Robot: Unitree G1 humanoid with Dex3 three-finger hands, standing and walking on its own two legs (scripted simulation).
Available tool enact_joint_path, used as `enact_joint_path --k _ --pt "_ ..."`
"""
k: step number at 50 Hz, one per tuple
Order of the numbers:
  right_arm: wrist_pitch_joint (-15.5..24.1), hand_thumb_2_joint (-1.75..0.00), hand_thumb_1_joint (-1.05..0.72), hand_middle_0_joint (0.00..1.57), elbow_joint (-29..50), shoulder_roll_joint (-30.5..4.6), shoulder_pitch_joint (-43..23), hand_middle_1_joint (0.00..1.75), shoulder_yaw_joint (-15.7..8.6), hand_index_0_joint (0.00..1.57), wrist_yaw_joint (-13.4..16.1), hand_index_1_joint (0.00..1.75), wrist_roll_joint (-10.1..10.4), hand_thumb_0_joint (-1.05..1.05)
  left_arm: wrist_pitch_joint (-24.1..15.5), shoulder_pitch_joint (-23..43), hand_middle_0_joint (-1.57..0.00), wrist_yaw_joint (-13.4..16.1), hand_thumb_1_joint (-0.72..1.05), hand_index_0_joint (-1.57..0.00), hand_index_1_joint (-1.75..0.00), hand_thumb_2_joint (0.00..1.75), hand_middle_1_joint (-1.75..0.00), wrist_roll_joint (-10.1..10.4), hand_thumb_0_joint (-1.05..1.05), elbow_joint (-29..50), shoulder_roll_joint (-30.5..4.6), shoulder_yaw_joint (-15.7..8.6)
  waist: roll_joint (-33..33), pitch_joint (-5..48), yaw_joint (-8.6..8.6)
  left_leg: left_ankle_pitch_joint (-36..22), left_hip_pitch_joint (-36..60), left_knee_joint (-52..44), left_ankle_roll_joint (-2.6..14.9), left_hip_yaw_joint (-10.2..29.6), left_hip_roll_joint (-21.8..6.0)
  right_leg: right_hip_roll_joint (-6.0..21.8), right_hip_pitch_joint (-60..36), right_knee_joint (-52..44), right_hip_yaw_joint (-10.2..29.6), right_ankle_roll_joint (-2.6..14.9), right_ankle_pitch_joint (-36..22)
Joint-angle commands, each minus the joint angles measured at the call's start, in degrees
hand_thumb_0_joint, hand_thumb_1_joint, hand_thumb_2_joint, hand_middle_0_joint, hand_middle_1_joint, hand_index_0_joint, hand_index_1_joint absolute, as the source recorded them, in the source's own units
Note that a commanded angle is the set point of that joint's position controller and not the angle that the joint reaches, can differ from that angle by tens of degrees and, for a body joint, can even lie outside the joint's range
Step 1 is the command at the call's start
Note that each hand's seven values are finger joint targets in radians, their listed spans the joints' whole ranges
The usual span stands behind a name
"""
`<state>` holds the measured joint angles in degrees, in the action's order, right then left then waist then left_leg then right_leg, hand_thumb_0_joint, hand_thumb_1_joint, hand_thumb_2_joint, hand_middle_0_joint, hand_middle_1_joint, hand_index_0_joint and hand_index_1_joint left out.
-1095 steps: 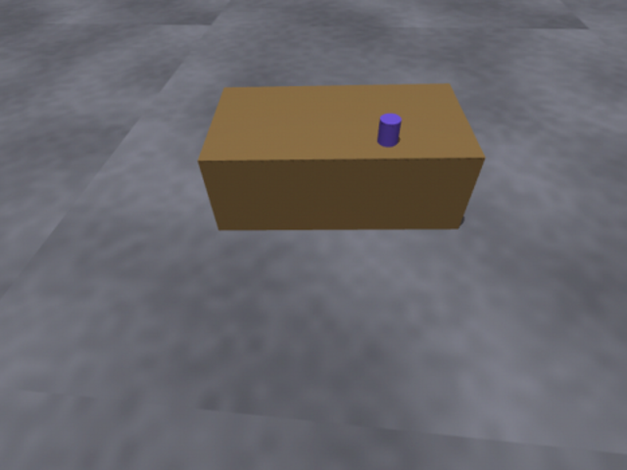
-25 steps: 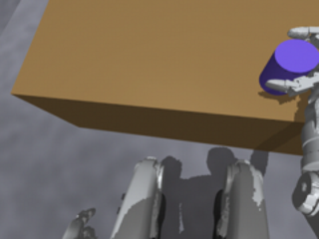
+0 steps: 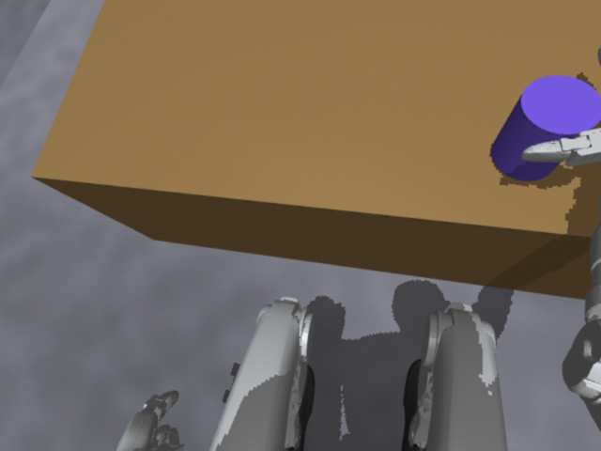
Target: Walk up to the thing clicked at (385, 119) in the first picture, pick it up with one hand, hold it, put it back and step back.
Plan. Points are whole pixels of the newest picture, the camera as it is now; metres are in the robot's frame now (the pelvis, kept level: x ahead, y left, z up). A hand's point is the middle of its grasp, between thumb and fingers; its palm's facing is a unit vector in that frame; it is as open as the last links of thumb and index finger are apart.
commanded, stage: withdraw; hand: right
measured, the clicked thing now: (540, 132) +0.51 -0.24 -0.02
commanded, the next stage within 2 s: rise in 0.10 s
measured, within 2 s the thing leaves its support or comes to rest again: neither
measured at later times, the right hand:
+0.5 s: hand out of the picture +0.50 -0.34 +0.14, palm faces +0.31 +0.90 -0.29, open 17.3 cm
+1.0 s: hand out of the picture +0.34 -0.30 +0.18, palm faces +0.29 +0.90 -0.32, open 17.2 cm
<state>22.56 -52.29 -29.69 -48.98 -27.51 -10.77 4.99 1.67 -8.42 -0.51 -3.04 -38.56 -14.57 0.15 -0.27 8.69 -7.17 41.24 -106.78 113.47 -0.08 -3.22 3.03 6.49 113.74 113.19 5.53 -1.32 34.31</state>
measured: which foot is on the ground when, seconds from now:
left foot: down 0.00-1.00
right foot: down 0.00-1.00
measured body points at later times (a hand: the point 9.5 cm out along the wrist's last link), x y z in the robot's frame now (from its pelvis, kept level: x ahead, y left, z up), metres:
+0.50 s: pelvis +0.03 -0.01 +0.16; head +0.19 -0.06 +0.57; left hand +0.10 +0.26 +0.05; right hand +0.48 -0.39 +0.16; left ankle +0.07 +0.12 -0.42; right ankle +0.09 -0.14 -0.42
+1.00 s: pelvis +0.07 -0.03 +0.27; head +0.14 -0.07 +0.72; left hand +0.18 +0.22 +0.16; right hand +0.32 -0.34 +0.20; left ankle +0.07 +0.12 -0.42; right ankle +0.09 -0.14 -0.42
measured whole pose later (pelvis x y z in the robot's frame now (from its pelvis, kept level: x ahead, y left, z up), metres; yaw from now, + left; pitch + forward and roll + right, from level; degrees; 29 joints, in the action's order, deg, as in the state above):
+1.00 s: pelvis +0.07 -0.03 +0.27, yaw -5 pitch +12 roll +4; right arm 0.4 -39.7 -18.2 -7.3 -9.4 8.7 0.7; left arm 4.5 -16.8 5.5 2.7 -36.4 -12.5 1.0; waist -0.2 4.4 -3.6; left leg 24.7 -34.8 47.2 -1.8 -1.2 0.3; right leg 4.0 42.4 52.2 -0.4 0.5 22.4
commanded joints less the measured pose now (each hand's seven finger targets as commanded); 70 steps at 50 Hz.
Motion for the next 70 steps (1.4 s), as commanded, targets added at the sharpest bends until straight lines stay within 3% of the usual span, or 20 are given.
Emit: enact_joint_path --k 1,6,11,12,13,14,18,22,25,27,28,31,33,37,39,47,49,55,60,70 --pt "1.88 -0.04 0.51 0.07 15.38 -22.32 -26.04 0.05 -3.64 0.07 -0.62 0.05 1.07 0.0 -0.38 -10.8 -0.18 1.93 0.91 -0.19 -0.27 0.88 -0.28 1.05 0.0 2.86 -12.63 -4.01 -11.3 44.7 0.18 -12.9 21.75 -21.62 2.11 -0.31 0.67 -1.9 -39.34 -16.33 -2.06 2.72 -7.01" --pt "-1.05 -0.04 0.54 0.06 9.38 -21.61 -22.72 0.05 -3.16 0.06 -3.21 0.05 1.86 0.0 -1.0 -11.39 -0.18 2.45 0.92 -0.19 -0.26 0.87 -0.28 2.23 0.0 2.18 -11.99 -3.48 -8.02 38.11 -0.94 -13.17 25.47 -26.94 1.74 0.5 0.62 -1.89 -37.85 -20.05 -1.99 3.13 -6.79" --pt "-1.89 -0.08 0.45 0.05 4.08 -14.66 -20.51 0.05 1.18 0.06 -6.02 0.05 2.76 0.0 -2.32 -11.97 -0.19 1.86 0.89 -0.19 -0.3 0.91 -0.3 2.61 0.0 1.99 -11.82 -3.23 -8.54 31.27 -2.84 -16.29 22.77 -28.3 2.03 -0.76 0.53 -1.82 -42.5 -23.09 -0.82 3.33 -10.69" --pt "-6.53 -0.09 0.43 0.05 -4.36 -25.81 -14.59 0.06 0.08 0.06 -2.61 0.06 -6.19 0.0 -0.42 -13.55 -0.2 1.67 0.88 -0.2 -0.31 0.91 -0.31 2.93 0.0 2.36 -11.94 -2.94 -9.42 32.27 1.19 -15.64 27.52 -32.82 2.12 0.12 0.8 -1.62 -48.79 -28.54 -1.63 2.99 -11.03" --pt "-7.83 -0.08 0.49 0.05 -0.55 -21.21 -17.63 0.06 2.24 0.06 -0.31 0.06 -5.04 0.0 0.46 -13.6 -0.2 1.38 0.88 -0.19 -0.31 0.91 -0.3 3.36 0.0 3.71 -11.83 -3.15 -9.13 32.06 -0.79 -16.07 29.02 -34.42 1.9 0.32 0.76 -1.33 -49.19 -29.19 -1.16 3.0 -10.87" --pt "-8.11 -0.07 0.53 0.04 2.99 -21.15 -21.92 0.06 2.41 0.06 0.8 0.06 -5.97 0.0 1.03 -14.69 -0.2 1.07 0.89 -0.2 -0.3 0.9 -0.3 3.13 0.0 3.88 -12.36 -3.61 -11.12 33.99 -0.57 -16.83 29.43 -34.51 1.96 0.1 0.4 -1.47 -51.88 -30.75 -0.76 2.61 -12.09" --pt "-10.37 -0.07 0.52 0.05 5.91 -31.59 -21.72 0.06 -0.92 0.06 5.7 0.06 -9.59 0.0 2.51 -15.26 -0.2 0.55 0.89 -0.2 -0.3 0.9 -0.3 3.18 0.0 5.14 -12.51 -3.62 -12.59 39.05 1.92 -22.11 40.08 -39.55 1.23 0.89 0.37 -1.58 -59.26 -33.87 -2.04 2.78 -18.39" --pt "-11.73 -0.06 0.54 0.05 5.21 -32.01 -21.52 0.05 -0.44 0.05 11.01 0.05 -10.74 0.0 3.38 -16.35 -0.19 1.36 0.83 -0.19 -0.28 0.86 -0.28 3.12 0.0 4.73 -11.77 -3.52 -13.33 35.24 1.08 -24.2 46.71 -46.35 0.9 1.09 0.6 -1.7 -64.8 -40.46 -3.12 2.84 -19.43" --pt "-12.74 -0.07 0.53 0.05 -7.5 -24.74 -14.1 0.06 2.61 0.05 13.47 0.06 -10.93 0.0 3.07 -15.6 -0.2 2.06 0.88 -0.2 -0.29 0.89 -0.29 3.18 0.0 3.96 -9.92 -1.78 -9.46 23.93 -0.92 -23.49 47.48 -50.88 0.8 0.45 0.7 -1.93 -63.49 -44.77 -2.89 2.79 -16.8" --pt "-12.58 -0.06 0.54 0.05 -2.43 -27.5 -16.88 0.06 1.64 0.05 14.73 0.06 -10.84 0.0 3.14 -17.0 -0.2 2.73 0.89 -0.2 -0.29 0.9 -0.29 2.93 0.0 3.46 -12.04 -3.36 -12.46 28.5 0.31 -26.64 51.04 -53.17 1.0 0.64 0.71 -1.87 -70.85 -47.09 -3.52 2.49 -21.71" --pt "-13.12 -0.08 0.51 0.06 -3.22 -25.57 -14.74 0.06 2.84 0.06 15.03 0.06 -10.5 0.0 3.12 -17.02 -0.2 2.79 0.89 -0.2 -0.29 0.9 -0.3 3.02 0.0 3.86 -12.43 -3.47 -13.57 28.4 0.45 -26.88 52.08 -54.78 1.21 0.43 0.75 -1.89 -74.65 -48.99 -3.59 2.24 -22.88" --pt "-15.4 -0.06 0.54 0.05 -11.98 -13.2 -3.35 0.05 8.16 0.05 15.47 0.05 -8.99 0.0 2.83 -17.0 -0.2 2.71 0.89 -0.2 -0.29 0.9 -0.3 3.57 0.0 3.63 -10.63 -2.83 -8.15 19.53 -1.19 -29.1 53.0 -57.83 1.35 -0.94 1.21 -1.8 -74.53 -52.49 -2.84 2.24 -25.42" --pt "-15.8 -0.08 0.5 0.06 -5.89 -15.68 -2.52 0.06 7.36 0.06 16.26 0.06 -8.68 0.0 2.94 -16.93 -0.2 3.11 0.89 -0.2 -0.29 0.9 -0.3 3.83 0.0 4.31 -11.46 -3.28 -9.58 21.07 0.33 -29.93 56.71 -59.83 1.59 -1.08 1.12 -1.99 -78.84 -55.37 -2.93 1.84 -27.33" --pt "-17.71 -0.08 0.51 0.06 -0.32 -7.17 8.1 0.06 11.84 0.06 16.77 0.06 -6.89 0.0 2.74 -15.47 -0.2 3.46 0.89 -0.2 -0.29 0.9 -0.3 4.92 0.0 5.34 -10.78 -3.54 -10.71 17.5 1.68 -27.15 59.07 -63.07 2.11 -1.75 0.68 -1.53 -84.89 -62.55 -0.96 0.8 -25.18" --pt "-17.79 -0.09 0.48 0.06 8.28 -10.79 10.05 0.06 10.32 0.06 17.86 0.06 -6.49 0.0 2.61 -14.56 -0.2 4.13 0.89 -0.2 -0.29 0.9 -0.3 5.16 0.0 5.7 -10.85 -3.74 -10.99 18.69 3.79 -28.28 63.8 -64.79 2.17 -1.62 0.48 -1.65 -86.58 -64.64 -1.16 0.65 -26.16" --pt "-18.52 -0.08 0.51 0.06 27.16 -2.7 27.65 0.06 14.15 0.06 20.91 0.06 -4.45 0.0 1.11 -10.08 -0.2 6.97 0.89 -0.2 -0.29 0.9 -0.29 5.34 0.0 7.74 -8.06 -2.53 -11.31 14.49 5.02 -29.51 72.51 -70.41 2.14 -0.83 -0.8 -2.46 -93.69 -71.05 -2.67 0.13 -26.61" --pt "-19.33 -0.07 0.52 0.06 27.52 3.39 35.06 0.06 18.16 0.06 20.77 0.06 -3.75 0.0 0.5 -8.29 -0.2 7.62 0.89 -0.2 -0.29 0.9 -0.3 5.45 0.0 8.6 -7.08 -2.31 -7.64 10.4 4.47 -29.6 74.19 -72.1 1.84 -0.83 -0.91 -2.9 -92.62 -71.98 -3.85 0.66 -24.83" --pt "-21.77 -0.08 0.51 0.06 38.14 10.45 52.59 0.06 24.33 0.06 20.65 0.06 -2.8 0.0 -1.0 -3.85 -0.2 8.43 0.89 -0.2 -0.29 0.9 -0.3 5.42 0.0 11.43 -5.09 -2.19 -2.71 6.12 5.46 -32.45 79.0 -74.61 0.94 -1.03 -1.24 -3.93 -92.3 -72.63 -5.99 1.49 -27.13" --pt "-23.24 -0.08 0.51 0.06 47.48 11.35 62.75 0.06 25.87 0.06 20.44 0.06 -2.82 0.0 -1.89 -1.23 -0.2 8.85 0.89 -0.2 -0.3 0.9 -0.3 5.53 0.0 13.86 -4.43 -1.9 -1.0 2.09 5.78 -31.14 80.33 -75.69 0.2 -0.78 -1.53 -4.47 -91.59 -73.29 -6.75 1.67 -25.35" --pt "-25.86 -0.06 0.54 0.05 54.19 12.03 64.85 0.05 25.3 0.05 19.83 0.05 -3.47 0.0 -4.34 -1.77 -0.2 10.33 0.89 -0.2 -0.3 0.9 -0.3 4.7 0.0 16.05 -3.88 -1.58 -1.57 1.48 4.9 -30.55 79.37 -76.08 -0.49 1.12 -2.88 -5.58 -92.17 -71.6 -7.46 2.05 -23.21"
